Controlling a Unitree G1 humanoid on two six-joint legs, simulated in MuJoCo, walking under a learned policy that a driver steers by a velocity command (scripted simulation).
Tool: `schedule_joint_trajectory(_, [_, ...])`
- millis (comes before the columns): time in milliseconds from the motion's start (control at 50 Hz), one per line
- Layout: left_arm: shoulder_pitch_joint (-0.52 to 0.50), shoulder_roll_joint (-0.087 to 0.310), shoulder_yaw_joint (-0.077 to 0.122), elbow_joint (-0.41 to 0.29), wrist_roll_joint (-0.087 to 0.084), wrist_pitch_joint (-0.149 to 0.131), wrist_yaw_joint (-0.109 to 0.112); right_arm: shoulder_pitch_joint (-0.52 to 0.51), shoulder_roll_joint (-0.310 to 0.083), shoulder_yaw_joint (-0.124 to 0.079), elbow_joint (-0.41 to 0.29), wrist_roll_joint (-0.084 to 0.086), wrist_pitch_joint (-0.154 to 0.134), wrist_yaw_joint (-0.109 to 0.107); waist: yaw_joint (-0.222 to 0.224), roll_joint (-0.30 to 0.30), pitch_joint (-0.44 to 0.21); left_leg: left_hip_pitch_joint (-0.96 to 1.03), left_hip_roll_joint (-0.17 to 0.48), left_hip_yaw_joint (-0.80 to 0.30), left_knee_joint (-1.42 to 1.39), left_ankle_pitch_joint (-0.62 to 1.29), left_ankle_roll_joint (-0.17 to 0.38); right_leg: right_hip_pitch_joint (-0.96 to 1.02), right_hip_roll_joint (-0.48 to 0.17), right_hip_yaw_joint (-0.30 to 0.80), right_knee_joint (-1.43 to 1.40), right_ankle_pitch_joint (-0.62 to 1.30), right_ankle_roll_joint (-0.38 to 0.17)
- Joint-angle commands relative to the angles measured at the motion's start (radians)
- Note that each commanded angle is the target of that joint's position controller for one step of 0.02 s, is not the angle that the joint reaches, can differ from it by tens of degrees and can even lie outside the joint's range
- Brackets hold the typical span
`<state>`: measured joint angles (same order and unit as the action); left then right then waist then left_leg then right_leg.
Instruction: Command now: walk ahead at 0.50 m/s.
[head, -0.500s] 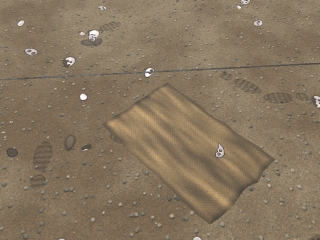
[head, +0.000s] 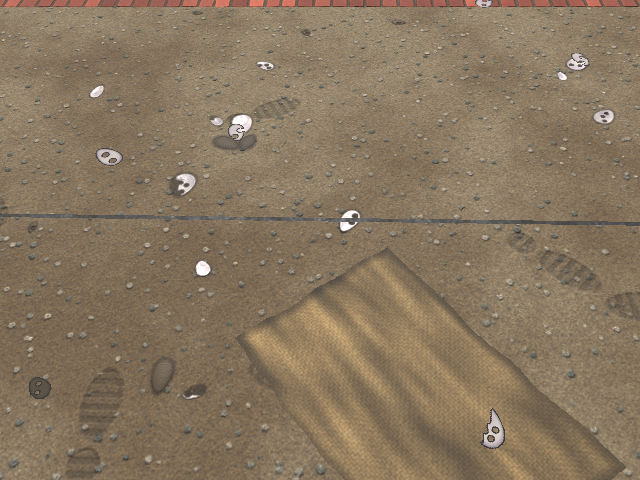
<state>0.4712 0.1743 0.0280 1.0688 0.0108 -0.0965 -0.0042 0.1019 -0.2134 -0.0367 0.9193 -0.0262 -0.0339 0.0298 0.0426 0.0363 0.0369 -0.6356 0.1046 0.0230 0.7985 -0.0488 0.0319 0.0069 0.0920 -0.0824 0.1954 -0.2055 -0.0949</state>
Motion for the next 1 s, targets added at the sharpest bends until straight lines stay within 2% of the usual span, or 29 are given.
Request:
schedule_joint_trajectory(20, [0.056,0.124,0.016,-0.024,0.002,-0.012,0.008,-0.111,-0.03,0.004,-0.076,0.006,-0.01,0.0,0.003,-0.102,0.07,0.001,-0.033,0.045,-0.109,0.057,0.003,-0.029,-0.271,0.139,-0.073,0.381,-0.095])
schedule_joint_trajectory(80, [0.092,0.13,0.018,-0.004,0.012,-0.006,0.017,-0.174,-0.042,0.003,-0.104,0.005,-0.017,-0.002,0.015,-0.103,0.086,-0.017,-0.045,0.047,-0.173,0.007,0.027,0.073,-0.308,0.144,-0.036,0.438,-0.107])
schedule_joint_trajectory(120, [0.082,0.14,0.021,0.003,0.018,-0.003,0.023,-0.171,-0.051,-0.002,-0.112,0.005,-0.026,-0.004,0.0,-0.103,0.083,0.02,-0.062,0.053,-0.216,-0.062,0.053,0.118,-0.326,0.138,0.015,0.536,-0.102])
schedule_joint_trajectory(160, [0.047,0.155,0.026,0.002,0.018,0.0,0.026,-0.051,-0.066,-0.015,-0.077,0.005,-0.037,-0.014,-0.058,-0.112,0.023,0.209,-0.119,0.08,-0.268,-0.128,0.089,0.109,-0.315,0.107,0.162,0.786,-0.077])
schedule_joint_trajectory(180, [0.029,0.158,0.026,0.001,0.013,0.004,0.024,0.104,-0.081,-0.027,-0.024,0.001,-0.046,-0.022,-0.124,-0.088,-0.053,0.395,-0.15,0.096,-0.333,-0.093,0.112,0.07,-0.282,0.075,0.334,0.829,-0.059])
schedule_joint_trajectory(200, [0.017,0.142,0.019,-0.017,0.005,0.002,0.021,0.286,-0.136,-0.048,0.028,-0.02,-0.056,-0.034,-0.187,-0.052,-0.161,0.665,-0.047,-0.018,-0.335,-0.112,0.156,-0.107,-0.243,0.052,0.568,0.63,-0.039])
schedule_joint_trajectory(220, [0.103,0.047,-0.001,-0.05,-0.034,0.001,0.01,0.416,-0.25,-0.077,0.039,-0.042,-0.056,-0.039,-0.176,0.15,-0.318,0.982,0.269,-0.476,-0.386,-0.213,0.283,-0.458,-0.093,-0.021,0.971,0.077,0.013])
schedule_joint_trajectory(240, [0.089,0.116,0.022,-0.036,-0.013,0.003,0.009,0.368,-0.227,-0.076,0.041,-0.003,-0.039,-0.028,-0.16,0.11,-0.327,0.946,0.316,-0.71,-0.526,-0.25,0.32,-0.596,-0.029,0.094,1.123,-0.306,0.004])
schedule_joint_trajectory(260, [-0.009,0.133,0.032,-0.064,0.0,0.006,0.008,0.244,-0.182,-0.063,0.025,0.016,-0.035,-0.025,-0.108,0.045,-0.146,0.793,0.271,-0.539,-0.545,-0.305,0.282,-0.663,-0.102,0.127,1.135,-0.216,-0.005])
schedule_joint_trajectory(280, [-0.07,0.118,0.029,-0.081,0.004,0.002,0.002,0.167,-0.115,-0.046,0.011,0.018,-0.041,-0.019,-0.086,0.001,-0.058,0.648,0.228,-0.425,-0.589,-0.253,0.251,-0.642,-0.138,0.126,1.079,-0.135,-0.004])
schedule_joint_trajectory(300, [-0.086,0.098,0.03,-0.08,0.008,0.007,0.0,0.139,-0.077,-0.035,0.015,0.016,-0.048,-0.019,-0.053,-0.002,-0.007,0.549,0.176,-0.332,-0.62,-0.185,0.209,-0.595,-0.167,0.122,1.015,-0.095,0.0])
schedule_joint_trajectory(320, [-0.071,0.082,0.028,-0.077,0.023,0.021,-0.005,0.14,-0.046,-0.025,0.03,0.018,-0.055,-0.023,-0.023,0.015,0.013,0.478,0.135,-0.26,-0.64,-0.124,0.179,-0.542,-0.184,0.12,0.967,-0.077,0.011])
schedule_joint_trajectory(340, [-0.053,0.061,0.025,-0.069,0.029,0.034,-0.011,0.162,-0.037,-0.02,0.044,0.016,-0.062,-0.026,-0.011,0.021,0.007,0.453,0.116,-0.216,-0.649,-0.073,0.171,-0.507,-0.185,0.111,0.948,-0.064,0.021])
schedule_joint_trajectory(380, [-0.079,0.059,0.028,-0.082,0.03,0.049,-0.019,0.222,-0.061,-0.023,0.07,0.017,-0.075,-0.029,-0.001,0.016,0.01,0.452,0.099,-0.169,-0.661,0.028,0.178,-0.528,-0.188,0.091,0.917,-0.03,0.036])
schedule_joint_trajectory(440, [-0.214,0.073,0.03,-0.13,0.026,0.06,-0.023,0.282,-0.082,-0.023,0.089,0.017,-0.077,-0.029,-0.019,0.015,0.047,0.482,0.084,-0.13,-0.694,0.054,0.178,-0.635,-0.21,0.069,0.814,0.073,0.06])
schedule_joint_trajectory(540, [-0.41,0.061,0.017,-0.195,0.012,0.056,-0.026,0.374,-0.077,-0.014,0.111,0.016,-0.075,-0.032,-0.068,0.02,0.068,0.56,0.064,-0.079,-0.691,0.169,0.159,-0.655,-0.188,0.029,0.562,0.201,0.074])
schedule_joint_trajectory(640, [-0.53,0.072,0.013,-0.241,0.011,0.046,-0.023,0.452,-0.084,-0.014,0.145,0.004,-0.069,-0.045,-0.101,0.028,0.084,0.722,0.107,-0.072,-0.638,0.288,0.171,-0.667,-0.155,0.01,0.426,0.168,0.041])
schedule_joint_trajectory(700, [-0.493,0.087,0.021,-0.242,0.01,0.033,-0.018,0.424,-0.101,-0.019,0.149,-0.003,-0.065,-0.054,-0.063,0.034,0.066,0.769,0.126,-0.052,-0.536,0.51,0.155,-0.563,-0.115,-0.007,0.359,0.06,-0.003])
schedule_joint_trajectory(720, [-0.417,0.098,0.028,-0.219,0.01,0.027,-0.011,0.408,-0.11,-0.022,0.149,-0.003,-0.064,-0.054,-0.029,0.041,0.027,0.762,0.119,-0.039,-0.447,0.646,0.142,-0.453,-0.081,-0.022,0.337,0.027,-0.022])
schedule_joint_trajectory(740, [-0.269,0.112,0.04,-0.169,0.014,0.019,-0.003,0.389,-0.115,-0.023,0.148,0.001,-0.06,-0.052,0.035,0.021,-0.046,0.731,0.09,-0.011,-0.281,0.699,0.124,-0.279,-0.048,-0.039,0.272,0.059,-0.045])
schedule_joint_trajectory(760, [-0.089,0.161,0.06,-0.115,0.033,0.008,0.007,0.378,-0.101,-0.017,0.133,0.01,-0.062,-0.049,0.099,-0.01,-0.15,0.567,0.051,0.013,-0.059,0.526,0.105,-0.012,-0.127,0.05,0.264,0.065,-0.086])
schedule_joint_trajectory(780, [0.05,0.28,0.091,-0.104,0.059,0.005,0.015,0.46,-0.002,0.006,0.097,0.053,-0.063,-0.035,0.094,-0.208,-0.311,0.208,-0.086,0.077,0.342,0.015,0.053,0.329,-0.45,0.492,0.224,-0.035,-0.206])
schedule_joint_trajectory(800, [0.001,0.264,0.09,-0.108,0.027,0.022,0.004,0.46,-0.059,-0.014,0.112,0.04,-0.059,-0.038,0.076,-0.189,-0.341,0.065,-0.173,-0.029,0.524,-0.468,0.062,0.308,-0.534,0.747,0.086,-0.06,-0.247])
schedule_joint_trajectory(820, [-0.124,0.216,0.076,-0.127,0.006,0.026,0.001,0.366,-0.088,-0.027,0.088,0.024,-0.053,-0.039,0.026,-0.104,-0.167,0.007,-0.097,-0.079,0.54,-0.38,0.073,0.148,-0.488,0.579,0.064,-0.127,-0.203])
schedule_joint_trajectory(840, [-0.207,0.146,0.058,-0.142,0.004,0.02,-0.004,0.311,-0.071,-0.024,0.074,0.021,-0.055,-0.034,0.002,-0.064,-0.067,0.024,-0.058,-0.08,0.483,-0.297,0.074,-0.003,-0.449,0.456,0.013,-0.104,-0.166])
schedule_joint_trajectory(860, [-0.237,0.105,0.046,-0.138,0.007,0.012,-0.003,0.298,-0.049,-0.025,0.077,0.016,-0.048,-0.031,-0.026,-0.064,-0.008,0.063,-0.031,-0.077,0.424,-0.256,0.073,-0.1,-0.401,0.352,-0.023,-0.052,-0.116])
schedule_joint_trajectory(900, [-0.216,0.066,0.032,-0.112,0.005,-0.003,0.007,0.333,-0.016,-0.024,0.088,-0.007,-0.019,-0.019,-0.066,-0.1,0.016,0.139,-0.014,-0.071,0.371,-0.22,0.058,-0.195,-0.346,0.216,-0.054,0.046,-0.066])
schedule_joint_trajectory(960, [-0.153,0.103,0.038,-0.09,0.003,-0.024,0.012,0.268,-0.01,-0.029,0.055,-0.006,0.006,-0.007,-0.078,-0.09,0.03,0.066,-0.005,-0.056,0.344,-0.143,0.046,-0.181,-0.335,0.115,-0.074,0.169,-0.061])
schedule_joint_trajectory(1000, [-0.121,0.109,0.038,-0.084,0.007,-0.027,0.014,0.188,-0.015,-0.03,0.023,-0.003,0.012,-0.002,-0.068,-0.088,0.047,-0.008,0.003,-0.047,0.291,-0.07,0.038,-0.152,-0.326,0.059,-0.081,0.218,-0.053])
